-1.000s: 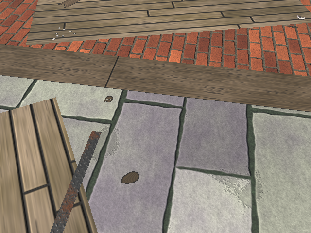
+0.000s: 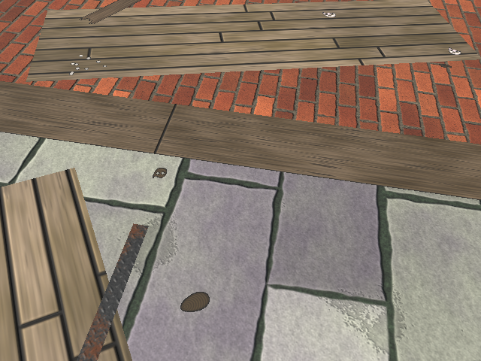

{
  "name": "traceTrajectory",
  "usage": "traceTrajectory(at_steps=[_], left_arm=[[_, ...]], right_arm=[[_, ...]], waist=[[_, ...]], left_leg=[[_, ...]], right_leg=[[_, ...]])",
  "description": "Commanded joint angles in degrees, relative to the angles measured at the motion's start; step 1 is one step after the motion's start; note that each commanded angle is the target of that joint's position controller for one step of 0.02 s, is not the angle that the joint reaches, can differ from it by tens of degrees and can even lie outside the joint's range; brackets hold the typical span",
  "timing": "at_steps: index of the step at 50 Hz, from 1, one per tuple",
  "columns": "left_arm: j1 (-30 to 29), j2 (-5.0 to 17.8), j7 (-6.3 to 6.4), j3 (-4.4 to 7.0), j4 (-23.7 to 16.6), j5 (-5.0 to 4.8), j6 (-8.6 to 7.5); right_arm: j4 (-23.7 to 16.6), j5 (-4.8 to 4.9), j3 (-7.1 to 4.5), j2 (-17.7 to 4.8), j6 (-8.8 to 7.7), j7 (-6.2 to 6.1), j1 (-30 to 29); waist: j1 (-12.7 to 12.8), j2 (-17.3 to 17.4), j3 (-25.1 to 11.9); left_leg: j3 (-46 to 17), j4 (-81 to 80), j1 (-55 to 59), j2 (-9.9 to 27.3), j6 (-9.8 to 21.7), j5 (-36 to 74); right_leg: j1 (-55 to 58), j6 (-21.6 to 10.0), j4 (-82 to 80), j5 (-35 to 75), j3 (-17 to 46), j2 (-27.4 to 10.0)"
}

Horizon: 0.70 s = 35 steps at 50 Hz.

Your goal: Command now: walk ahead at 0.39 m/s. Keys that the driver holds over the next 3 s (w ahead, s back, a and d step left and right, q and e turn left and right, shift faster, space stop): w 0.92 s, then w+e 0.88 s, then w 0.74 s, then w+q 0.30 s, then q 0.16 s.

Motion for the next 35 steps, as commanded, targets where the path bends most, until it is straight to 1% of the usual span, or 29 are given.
traceTrajectory(at_steps=[1,2,3,5,6,8,10,12,13,14,15,16,17,18,19,20,21,22,23,24,25,26,28,29,31,33,35], left_arm=[[-8.61,2.78,-1.42,0.21,-6.34,0.49,-2.81],[-8.54,3.05,-1.85,0.44,-6.13,0.46,-2.99],[-8.93,3.35,-2.14,0.61,-6.19,0.59,-2.86],[-10.51,2.77,-2.23,0.65,-7.03,0.57,-2.34],[-12.40,2.41,-2.17,0.56,-7.94,0.47,-2.11],[-18.02,1.61,-2.06,0.11,-10.53,0.21,-1.82],[-23.31,0.76,-2.06,-0.54,-12.92,-0.16,-1.71],[-25.67,0.88,-1.95,-0.87,-14.40,-0.57,-1.66],[-25.30,1.53,-1.73,-0.77,-14.74,-0.62,-1.67],[-23.47,2.50,-1.37,-0.44,-14.61,-0.64,-1.76],[-19.79,3.75,-0.92,0.11,-13.75,-0.69,-1.98],[-13.09,5.18,-0.49,0.89,-11.77,-0.86,-2.39],[-4.01,6.24,-0.03,1.71,-8.78,-0.82,-2.88],[4.25,9.31,0.55,2.85,-6.65,0.32,-3.25],[8.26,14.65,0.47,4.02,-6.58,1.77,-3.25],[5.11,13.70,-0.39,4.10,-6.44,-0.23,-2.57],[-2.37,10.47,-0.52,3.25,-7.64,-1.12,-2.63],[-6.37,6.38,-0.81,2.25,-8.46,-1.30,-3.23],[-7.63,4.44,-0.76,1.64,-8.23,-0.90,-3.85],[-6.69,2.74,-0.46,1.00,-7.22,-0.80,-4.34],[-5.32,2.04,-0.28,0.65,-6.35,-0.71,-4.80],[-3.33,2.47,-0.15,0.63,-5.59,-0.70,-5.28],[-0.61,3.97,0.00,0.75,-4.73,-0.80,-5.71],[0.51,4.51,0.02,0.77,-4.57,-0.84,-5.71],[2.92,4.43,0.02,0.50,-4.30,-0.96,-5.58],[4.90,4.07,0.03,0.18,-4.08,-1.02,-5.53],[7.35,4.12,0.21,-0.01,-3.55,-1.05,-5.60]], right_arm=[[0.42,0.29,-1.54,-7.16,-0.53,0.06,8.44],[-0.23,0.51,-1.31,-6.48,-1.06,-0.02,7.20],[-0.14,0.58,-1.03,-5.66,-1.55,-0.13,7.42],[0.81,0.65,-0.67,-4.89,-2.02,-0.17,10.11],[1.16,0.64,-0.49,-4.61,-2.12,-0.18,11.25],[1.22,0.54,-0.19,-4.50,-2.16,-0.23,12.06],[1.11,0.45,-0.03,-4.81,-2.14,-0.40,12.15],[1.21,0.36,-0.17,-5.93,-2.24,-0.58,12.34],[1.21,0.37,-0.30,-6.58,-2.32,-0.64,11.92],[1.08,0.42,-0.42,-7.21,-2.48,-0.65,10.98],[0.96,0.47,-0.65,-7.98,-2.60,-0.72,10.15],[0.86,0.45,-0.92,-8.75,-2.52,-0.79,9.41],[0.55,0.76,-1.15,-9.39,-2.28,-0.73,8.09],[-0.35,0.95,-0.88,-8.31,-2.21,-0.40,8.06],[-1.92,2.01,0.29,-1.23,-1.97,0.29,12.92],[-1.59,1.54,-1.19,-5.47,-1.63,0.54,12.71],[-3.56,0.78,-1.68,-6.71,-1.40,0.54,6.99],[-4.67,0.27,-1.68,-6.42,-1.65,0.82,2.59],[-4.80,0.09,-1.78,-5.27,-1.44,0.99,1.36],[-4.75,-0.65,-1.77,-4.45,-0.77,1.27,2.06],[-4.47,-0.82,-1.68,-3.21,-0.08,1.59,2.96],[-4.72,-0.86,-1.72,-2.80,0.40,1.81,2.76],[-6.23,-0.87,-1.96,-3.21,1.18,2.09,-1.01],[-7.31,-0.89,-2.03,-3.58,1.42,2.24,-3.96],[-9.51,-0.66,-2.06,-4.09,1.55,2.48,-10.13],[-11.37,-0.20,-1.78,-3.72,1.41,2.65,-15.49],[-12.75,0.18,-1.33,-2.96,1.25,2.78,-19.77]], waist=[[-1.19,5.64,12.97],[-0.28,5.03,11.78],[-0.02,5.14,10.68],[-0.03,6.10,8.84],[-0.24,6.42,8.56],[-1.03,7.05,9.25],[-1.89,7.83,10.25],[-2.07,9.04,10.39],[-1.47,9.36,9.95],[-0.17,9.32,8.76],[1.69,9.23,6.45],[4.55,8.92,2.75],[8.53,8.01,-1.79],[11.22,5.60,-6.60],[7.82,-6.57,-13.20],[6.89,-4.89,-14.00],[3.61,-2.23,-3.51],[2.95,1.31,2.13],[1.04,2.27,4.61],[-0.62,1.71,5.18],[-1.56,1.22,4.85],[-1.86,0.71,4.85],[-1.98,0.07,5.91],[-1.56,-0.11,6.55],[-0.21,-0.30,7.67],[1.06,-0.42,8.10],[2.43,-1.08,7.95]], left_leg=[[-28.09,-21.69,9.67,19.25,7.57,-14.03],[-23.95,-22.00,10.10,17.53,6.77,-7.33],[-20.01,-21.69,10.85,15.95,6.18,0.17],[-14.61,-19.60,12.65,14.20,5.76,15.22],[-12.63,-18.77,12.75,13.65,5.74,21.43],[-9.96,-18.31,11.09,12.66,5.83,28.72],[-8.04,-18.33,8.91,11.85,5.69,32.56],[-7.11,-18.06,8.49,12.32,5.59,37.03],[-6.70,-17.19,8.96,13.01,5.41,41.42],[-5.90,-14.57,9.80,13.48,4.94,49.22],[-5.16,-9.91,11.08,13.78,4.28,57.48],[-4.48,-2.15,12.31,13.68,3.61,62.60],[-3.28,8.43,10.24,12.60,2.76,60.34],[-2.49,22.23,0.77,10.50,2.37,44.48],[0.32,44.69,-16.50,1.67,0.49,1.16],[-5.81,53.74,-23.87,-1.13,1.34,-9.43],[-6.12,53.43,-27.79,3.23,1.96,-3.90],[-5.59,50.13,-26.73,5.30,2.01,0.33],[-5.56,47.01,-24.10,6.90,1.85,2.12],[-5.52,44.27,-20.92,7.85,1.23,2.39],[-5.22,42.34,-19.03,8.24,0.72,2.47],[-4.37,41.04,-19.00,8.18,0.26,2.71],[-2.94,37.62,-22.48,8.86,-0.59,5.14],[-2.24,35.48,-24.82,9.25,-1.05,7.23],[-0.91,29.88,-28.56,9.52,-1.90,11.59],[0.48,22.40,-28.64,8.75,-2.48,15.35],[1.98,15.97,-27.23,7.40,-2.51,18.20]], right_leg=[[-28.47,-0.16,13.36,4.99,0.87,-3.72],[-27.36,0.53,13.16,7.95,0.39,-4.38],[-26.81,1.24,13.03,10.04,-0.54,-4.47],[-27.23,2.05,13.13,12.22,-2.52,-3.83],[-27.49,2.40,12.31,12.93,-3.47,-3.53],[-26.78,2.92,7.50,14.52,-5.31,-2.80],[-23.34,2.83,-0.28,16.60,-6.97,-1.82],[-18.36,1.62,-6.83,17.83,-8.08,-0.71],[-15.47,0.58,-8.88,17.79,-8.52,-0.06],[-11.65,-0.65,-10.33,17.60,-8.73,0.97],[-6.91,-1.77,-11.13,16.83,-8.72,2.32],[-0.48,-2.88,-12.46,16.37,-8.23,3.54],[9.80,-3.97,-16.69,19.10,-7.77,3.58],[22.62,-5.70,-17.83,12.95,0.03,-3.86],[35.42,-11.86,-21.30,5.18,27.16,-21.63],[32.98,-15.35,-30.94,-0.61,42.78,-23.93],[23.96,-13.29,-32.90,-5.93,34.15,-22.28],[15.16,-11.69,-35.28,-1.44,26.96,-19.75],[9.73,-9.82,-36.47,4.71,21.35,-17.03],[5.85,-8.59,-37.00,10.70,16.89,-14.98],[4.46,-7.93,-37.35,14.80,13.56,-13.78],[4.23,-8.00,-37.42,19.21,11.71,-13.18],[4.92,-7.83,-38.38,22.83,8.38,-12.15],[5.70,-7.65,-39.06,23.41,7.34,-11.72],[7.85,-7.00,-39.55,27.10,5.56,-10.79],[9.37,-5.94,-39.17,31.91,3.55,-9.72],[11.59,-5.05,-38.53,36.19,2.28,-9.46]])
